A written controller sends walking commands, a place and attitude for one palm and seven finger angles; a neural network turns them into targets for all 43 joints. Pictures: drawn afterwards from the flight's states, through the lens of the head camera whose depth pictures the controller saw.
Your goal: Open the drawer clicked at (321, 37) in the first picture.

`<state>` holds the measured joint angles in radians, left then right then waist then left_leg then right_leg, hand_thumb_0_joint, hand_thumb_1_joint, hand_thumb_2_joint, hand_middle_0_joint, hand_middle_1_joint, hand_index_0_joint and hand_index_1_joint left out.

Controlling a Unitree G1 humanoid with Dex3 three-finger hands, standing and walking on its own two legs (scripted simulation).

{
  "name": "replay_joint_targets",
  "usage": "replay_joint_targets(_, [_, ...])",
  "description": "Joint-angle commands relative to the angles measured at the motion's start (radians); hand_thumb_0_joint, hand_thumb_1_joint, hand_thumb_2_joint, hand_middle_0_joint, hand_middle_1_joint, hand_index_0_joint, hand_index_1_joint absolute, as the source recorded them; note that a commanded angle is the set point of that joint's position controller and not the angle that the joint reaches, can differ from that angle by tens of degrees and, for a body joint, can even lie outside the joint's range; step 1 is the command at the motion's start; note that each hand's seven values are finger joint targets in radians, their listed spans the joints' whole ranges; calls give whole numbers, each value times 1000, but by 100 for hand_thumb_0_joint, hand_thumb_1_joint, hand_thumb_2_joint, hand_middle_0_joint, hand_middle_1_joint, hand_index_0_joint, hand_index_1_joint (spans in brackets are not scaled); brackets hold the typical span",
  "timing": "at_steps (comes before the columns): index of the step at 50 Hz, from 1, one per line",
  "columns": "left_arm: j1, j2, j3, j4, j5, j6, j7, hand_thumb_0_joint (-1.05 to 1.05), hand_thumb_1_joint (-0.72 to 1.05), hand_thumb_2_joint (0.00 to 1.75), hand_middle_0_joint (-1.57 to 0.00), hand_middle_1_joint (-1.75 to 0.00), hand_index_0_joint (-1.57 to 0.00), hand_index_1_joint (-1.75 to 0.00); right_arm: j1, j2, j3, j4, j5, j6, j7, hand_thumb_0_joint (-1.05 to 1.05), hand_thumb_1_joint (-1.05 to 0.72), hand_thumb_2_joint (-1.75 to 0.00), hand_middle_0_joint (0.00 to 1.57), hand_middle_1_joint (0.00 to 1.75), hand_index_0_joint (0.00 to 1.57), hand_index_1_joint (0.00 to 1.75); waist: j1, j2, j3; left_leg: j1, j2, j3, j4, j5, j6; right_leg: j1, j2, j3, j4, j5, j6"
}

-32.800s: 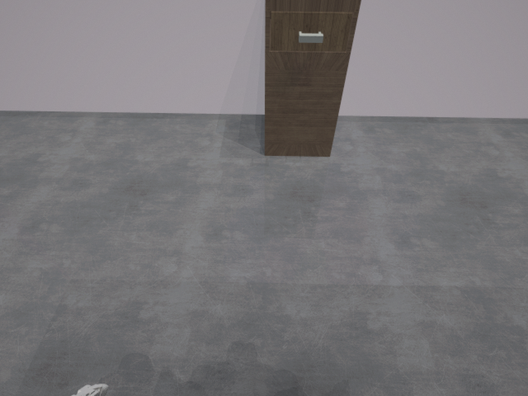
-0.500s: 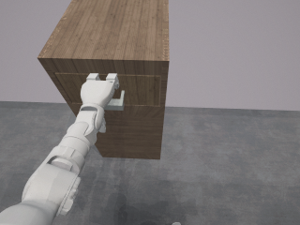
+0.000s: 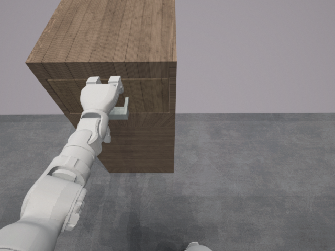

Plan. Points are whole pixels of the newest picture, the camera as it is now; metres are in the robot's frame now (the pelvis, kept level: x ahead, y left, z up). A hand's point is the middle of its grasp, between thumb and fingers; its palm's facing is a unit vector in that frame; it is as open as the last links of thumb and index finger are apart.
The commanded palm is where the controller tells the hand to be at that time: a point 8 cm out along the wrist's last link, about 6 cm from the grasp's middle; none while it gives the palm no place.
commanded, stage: re-aim the fingers above the handle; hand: left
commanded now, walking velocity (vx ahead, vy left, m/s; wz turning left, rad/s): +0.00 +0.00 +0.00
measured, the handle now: (112, 106) +0.53 +0.15 -0.03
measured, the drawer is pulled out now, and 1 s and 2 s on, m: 0.00 0.00 0.00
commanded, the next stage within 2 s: lower the fingers behind the handle in 1.56 s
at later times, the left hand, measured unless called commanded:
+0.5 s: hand (101, 110) +0.47 +0.15 +0.03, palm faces -0.03 +0.01 -1.00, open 13.9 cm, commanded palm +0.47 +0.16 +0.08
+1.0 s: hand (101, 107) +0.49 +0.16 +0.02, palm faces -0.04 +0.00 -1.00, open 13.8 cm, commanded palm +0.47 +0.16 +0.08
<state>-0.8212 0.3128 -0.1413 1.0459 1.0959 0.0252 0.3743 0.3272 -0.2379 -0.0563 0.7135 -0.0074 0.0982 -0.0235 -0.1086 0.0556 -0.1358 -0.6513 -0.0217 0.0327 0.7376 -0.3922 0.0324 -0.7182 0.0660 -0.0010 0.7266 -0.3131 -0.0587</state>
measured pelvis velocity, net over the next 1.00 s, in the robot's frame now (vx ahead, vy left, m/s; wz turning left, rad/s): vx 0.00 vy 0.01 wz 0.00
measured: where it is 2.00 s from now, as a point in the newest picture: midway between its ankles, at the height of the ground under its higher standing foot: outside the picture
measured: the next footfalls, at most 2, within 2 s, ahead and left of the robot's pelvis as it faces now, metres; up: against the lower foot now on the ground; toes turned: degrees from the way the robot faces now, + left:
none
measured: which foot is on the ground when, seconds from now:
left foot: down 0.00-1.00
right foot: down 0.00-1.00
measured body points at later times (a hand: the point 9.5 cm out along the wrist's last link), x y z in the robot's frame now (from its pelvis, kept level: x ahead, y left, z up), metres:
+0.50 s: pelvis +0.00 +0.00 +0.00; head +0.08 -0.01 +0.44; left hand +0.47 +0.15 +0.08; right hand +0.03 -0.26 -0.14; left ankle -0.03 +0.10 -0.71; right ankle +0.01 -0.08 -0.71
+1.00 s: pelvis +0.00 +0.01 +0.00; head +0.10 -0.01 +0.44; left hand +0.49 +0.16 +0.08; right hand +0.01 -0.26 -0.14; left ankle -0.03 +0.10 -0.71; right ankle +0.01 -0.08 -0.71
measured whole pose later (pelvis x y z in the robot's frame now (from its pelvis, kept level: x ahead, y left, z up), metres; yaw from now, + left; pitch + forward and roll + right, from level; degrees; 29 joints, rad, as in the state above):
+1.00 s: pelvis +0.00 +0.01 +0.00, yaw +0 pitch +19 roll +0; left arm -0.87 0.35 -0.13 1.09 1.10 0.04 0.36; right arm 0.35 -0.24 -0.06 0.72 -0.01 0.08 -0.02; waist -0.12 0.06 -0.14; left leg -0.69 -0.02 0.03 0.76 -0.40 0.04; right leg -0.75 0.07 0.00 0.73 -0.32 -0.05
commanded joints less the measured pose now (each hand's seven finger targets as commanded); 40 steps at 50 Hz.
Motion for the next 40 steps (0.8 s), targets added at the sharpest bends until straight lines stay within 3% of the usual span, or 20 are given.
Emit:
replay_joint_targets(1, [-471, 231, 73, -190, 3, 6, 59, 0, -50, 30, -30, -120, -30, -120, 85, -135, -49, -72, -4, -30, -9, 0, -90, -90, 20, 30, 20, 30, -5, -53, -438, 114, -16, -6, -44, 341, 10, 331, -20, 36, -66, 358, 23])
replay_joint_targets(4, [-498, 203, 44, -197, -6, 15, 55, 0, -50, 30, -30, -120, -30, -120, 86, -137, -50, -68, -2, -35, -9, 0, -90, -90, 20, 30, 20, 30, -22, -50, -434, 121, -17, -3, -47, 329, 12, 330, -21, 40, -78, 359, 28])
replay_joint_targets(5, [-505, 210, 51, -209, -11, 9, 47, 0, -50, 30, -30, -120, -30, -120, 88, -138, -52, -66, -2, -35, -8, 0, -90, -90, 20, 30, 20, 30, -16, -43, -460, 136, -17, -6, -44, 349, 11, 340, -20, 40, -74, 369, 24])
replay_joint_targets(10, [-477, 160, 15, -186, -20, -1, 23, 0, -50, 30, -30, -120, -30, -120, 91, -139, -54, -59, 0, -38, -6, 0, -90, -90, 20, 30, 20, 30, -22, -35, -417, 156, -16, -11, -49, 355, 11, 304, -17, 31, -87, 353, 21])
replay_joint_targets(12, [-473, 205, 48, -178, -15, -4, 27, 0, -50, 30, -30, -120, -30, -120, 92, -142, -52, -57, 0, -38, -10, 0, -90, -90, 20, 30, 20, 30, -18, -58, -407, 130, -16, -9, -50, 335, 12, 311, -19, 36, -84, 351, 26])
replay_joint_targets(14, [-465, 209, 50, -175, -15, -3, 33, 0, -50, 30, -30, -120, -30, -120, 86, -141, -47, -61, -1, -39, -9, 0, -90, -90, 20, 30, 20, 30, -15, -58, -398, 115, -18, -5, -55, 318, 11, 321, -22, 38, -88, 347, 27])
replay_joint_targets(16, [-450, 250, 83, -174, -4, -4, 42, 0, -50, 30, -30, -120, -30, -120, 84, -140, -46, -68, -2, -38, -11, 0, -90, -90, 20, 30, 20, 30, 3, -49, -419, 107, -20, -3, -53, 329, 10, 338, -23, 40, -77, 356, 24])
replay_joint_targets(19, [-458, 221, 57, -147, -1, 14, 51, 0, -50, 30, -30, -120, -30, -120, 80, -140, -42, -69, 0, -40, -9, 0, -90, -90, 20, 30, 20, 30, -15, -70, -374, 91, -18, -2, -56, 296, 10, 310, -21, 36, -87, 327, 28])
replay_joint_targets(20, [-468, 248, 78, -148, -2, 15, 51, 0, -50, 30, -30, -120, -30, -120, 77, -143, -43, -68, 0, -40, -12, 0, -90, -90, 20, 30, 20, 30, -15, -73, -389, 96, -18, -5, -54, 304, 11, 315, -20, 36, -84, 328, 26])
replay_joint_targets(21, [-475, 212, 39, -139, -1, 19, 46, 0, -50, 30, -30, -120, -30, -120, 81, -141, -40, -72, 2, -41, -11, 0, -90, -90, 20, 30, 20, 30, -20, -61, -384, 98, -20, -5, -56, 297, 10, 304, -20, 35, -85, 320, 27])
replay_joint_targets(24, [-514, 183, 15, -160, -7, 13, 34, 0, -50, 30, -30, -120, -30, -120, 87, -138, -44, -73, 2, -48, -11, 0, -90, -90, 20, 30, 20, 30, -32, -40, -404, 131, -18, -8, -48, 308, 12, 282, -18, 31, -82, 312, 26])
replay_joint_targets(26, [-604, 274, 64, -164, 3, 0, 33, 0, -50, 30, -30, -120, -30, -120, 103, -148, -43, -60, 0, -49, -21, 0, -90, -90, 20, 30, 20, 30, -55, -47, -415, 119, -17, -17, -32, 306, 15, 265, -20, 35, -71, 314, 31])
replay_joint_targets(27, [-599, 244, 46, -164, 2, -6, 31, 0, -50, 30, -30, -120, -30, -120, 106, -144, -44, -61, -4, -54, -21, 0, -90, -90, 20, 30, 20, 30, -51, -36, -430, 129, -19, -17, -27, 316, 15, 260, -20, 33, -68, 316, 30])
replay_joint_targets(28, [-579, 255, 62, -160, 4, -10, 30, 0, -50, 30, -30, -120, -30, -120, 112, -142, -45, -61, -3, -55, -19, 0, -90, -90, 20, 30, 20, 30, -40, -18, -444, 138, -18, -18, -25, 335, 12, 258, -18, 29, -59, 324, 25])
replay_joint_targets(30, [-566, 178, 14, -156, -4, -17, 21, 0, -50, 30, -30, -120, -30, -120, 116, -137, -49, -61, -9, -56, -13, 0, -90, -90, 20, 30, 20, 30, -48, -14, -468, 170, -16, -23, -7, 390, 10, 236, -14, 21, -50, 350, 23])
replay_joint_targets(31, [-546, 163, 5, -128, -9, -13, 17, 0, -50, 30, -30, -120, -30, -120, 127, -138, -49, -56, -8, -55, -9, 0, -90, -90, 20, 30, 20, 30, -51, -16, -442, 166, -11, -26, -9, 386, 8, 221, -13, 17, -52, 339, 24])
replay_joint_targets(32, [-528, 202, 38, -103, -8, -7, 17, 0, -50, 30, -30, -120, -30, -120, 129, -146, -49, -51, -5, -50, -8, 0, -90, -90, 20, 30, 20, 30, -47, -43, -414, 146, -10, -30, -8, 372, 8, 209, -9, 15, -50, 329, 23])
replay_joint_targets(34, [-548, 168, 8, -119, -10, -3, 14, 0, -50, 30, -30, -120, -30, -120, 130, -145, -49, -56, -5, -48, -2, 0, -90, -90, 20, 30, 20, 30, -49, -18, -425, 149, -11, -27, -11, 372, 8, 205, -10, 15, -51, 325, 23])
replay_joint_targets(37, [-531, 211, 53, -144, -11, -10, 16, 0, -50, 30, -30, -120, -30, -120, 136, -147, -51, -62, -10, -41, 0, 0, -90, -90, 20, 30, 20, 30, -31, -36, -476, 150, -10, -26, -2, 421, 10, 254, -10, 19, -38, 378, 22])
replay_joint_targets(40, [-535, 243, 77, -142, -2, -5, 26, 0, -50, 30, -30, -120, -30, -120, 131, -148, -49, -61, -11, -35, -2, 0, -90, -90, 20, 30, 20, 30, -27, -39, -455, 122, -10, -22, -7, 414, 9, 264, -10, 21, -39, 387, 21])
